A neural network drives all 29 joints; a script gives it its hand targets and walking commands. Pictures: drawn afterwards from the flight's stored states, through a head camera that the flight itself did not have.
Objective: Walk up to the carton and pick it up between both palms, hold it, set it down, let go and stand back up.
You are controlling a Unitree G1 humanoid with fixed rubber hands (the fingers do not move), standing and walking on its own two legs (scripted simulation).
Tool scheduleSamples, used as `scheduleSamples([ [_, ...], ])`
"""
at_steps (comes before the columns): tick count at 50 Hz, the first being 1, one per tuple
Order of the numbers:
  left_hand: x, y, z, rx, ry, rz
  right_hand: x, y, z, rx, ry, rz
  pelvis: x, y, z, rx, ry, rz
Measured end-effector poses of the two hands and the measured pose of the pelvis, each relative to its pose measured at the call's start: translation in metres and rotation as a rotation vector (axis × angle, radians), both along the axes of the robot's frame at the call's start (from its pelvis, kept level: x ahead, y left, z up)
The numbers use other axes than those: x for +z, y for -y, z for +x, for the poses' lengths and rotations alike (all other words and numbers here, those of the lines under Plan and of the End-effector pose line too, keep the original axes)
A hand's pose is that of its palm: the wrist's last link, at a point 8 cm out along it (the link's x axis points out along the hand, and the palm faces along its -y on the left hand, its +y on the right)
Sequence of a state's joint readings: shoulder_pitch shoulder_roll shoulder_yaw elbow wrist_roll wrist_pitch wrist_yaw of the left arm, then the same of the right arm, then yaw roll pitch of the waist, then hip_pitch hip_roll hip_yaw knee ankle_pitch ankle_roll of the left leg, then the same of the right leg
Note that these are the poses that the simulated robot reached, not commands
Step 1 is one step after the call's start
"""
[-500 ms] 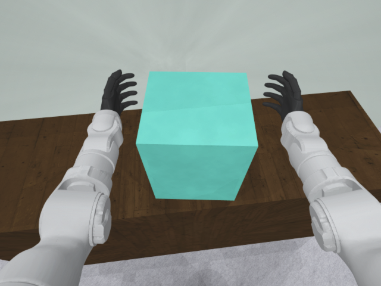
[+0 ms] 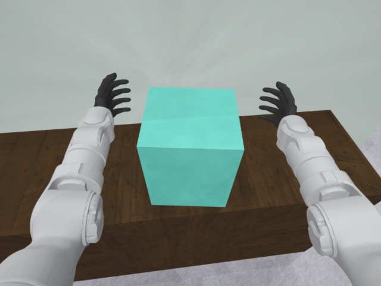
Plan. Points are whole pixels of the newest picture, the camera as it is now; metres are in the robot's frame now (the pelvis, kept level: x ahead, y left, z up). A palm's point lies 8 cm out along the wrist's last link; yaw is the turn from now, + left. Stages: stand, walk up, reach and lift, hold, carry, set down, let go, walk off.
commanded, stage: set down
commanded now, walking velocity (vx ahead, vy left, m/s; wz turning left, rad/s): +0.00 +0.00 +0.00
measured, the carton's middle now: (190, 151) +0.44 +0.04 -0.01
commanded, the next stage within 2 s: none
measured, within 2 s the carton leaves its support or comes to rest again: neither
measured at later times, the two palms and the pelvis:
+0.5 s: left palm (102, 154) +0.36 +0.23 +0.07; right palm (277, 159) +0.37 -0.15 +0.06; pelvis +0.00 +0.00 +0.00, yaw +0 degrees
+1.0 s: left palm (96, 199) +0.28 +0.24 +0.01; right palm (282, 199) +0.30 -0.16 +0.02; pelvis +0.01 +0.01 +0.00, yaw +0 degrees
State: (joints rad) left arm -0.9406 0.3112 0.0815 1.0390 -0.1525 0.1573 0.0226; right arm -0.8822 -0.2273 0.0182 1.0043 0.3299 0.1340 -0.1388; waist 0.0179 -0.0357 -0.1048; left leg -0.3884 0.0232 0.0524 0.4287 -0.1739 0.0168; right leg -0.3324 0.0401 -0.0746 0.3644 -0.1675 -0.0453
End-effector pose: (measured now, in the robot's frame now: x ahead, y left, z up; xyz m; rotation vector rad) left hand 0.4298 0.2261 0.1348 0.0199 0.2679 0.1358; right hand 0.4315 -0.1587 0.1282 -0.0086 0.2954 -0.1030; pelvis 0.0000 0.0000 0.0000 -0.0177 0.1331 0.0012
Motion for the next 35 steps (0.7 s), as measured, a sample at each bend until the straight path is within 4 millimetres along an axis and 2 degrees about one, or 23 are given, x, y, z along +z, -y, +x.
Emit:
scheduleSamples([
  [10,-0.045,-0.003,-0.032,0.011,-0.010,0.000,-0.045,-0.004,-0.033,0.011,-0.006,0.018,0.000,0.003,-0.002,0.005,0.027,0.007],
  [21,-0.062,-0.004,-0.053,0.009,0.010,-0.011,-0.057,-0.009,-0.051,0.013,0.027,0.018,0.000,0.003,-0.003,0.000,0.043,0.009],
  [35,-0.095,-0.008,-0.098,0.004,0.006,-0.001,-0.088,-0.003,-0.092,0.008,0.022,0.027,0.002,-0.002,0.006,0.009,0.099,0.006],
])
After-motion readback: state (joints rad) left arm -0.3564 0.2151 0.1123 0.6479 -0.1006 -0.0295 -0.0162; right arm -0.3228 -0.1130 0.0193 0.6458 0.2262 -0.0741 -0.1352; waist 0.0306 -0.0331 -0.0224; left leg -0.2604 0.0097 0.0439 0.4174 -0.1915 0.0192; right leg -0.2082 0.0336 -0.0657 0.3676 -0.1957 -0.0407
